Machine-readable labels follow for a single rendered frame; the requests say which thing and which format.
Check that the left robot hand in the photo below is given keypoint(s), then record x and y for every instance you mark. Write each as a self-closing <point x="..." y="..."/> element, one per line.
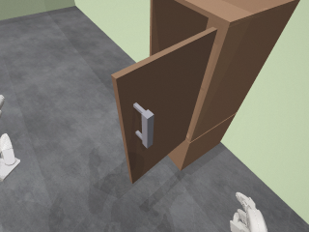
<point x="8" y="162"/>

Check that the handle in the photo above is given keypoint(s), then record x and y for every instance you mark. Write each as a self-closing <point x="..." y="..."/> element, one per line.
<point x="147" y="120"/>

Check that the cupboard door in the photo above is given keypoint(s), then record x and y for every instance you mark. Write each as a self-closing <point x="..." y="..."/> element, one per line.
<point x="167" y="83"/>

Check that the right robot hand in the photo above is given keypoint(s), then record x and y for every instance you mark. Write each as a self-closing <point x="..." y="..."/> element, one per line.
<point x="253" y="220"/>

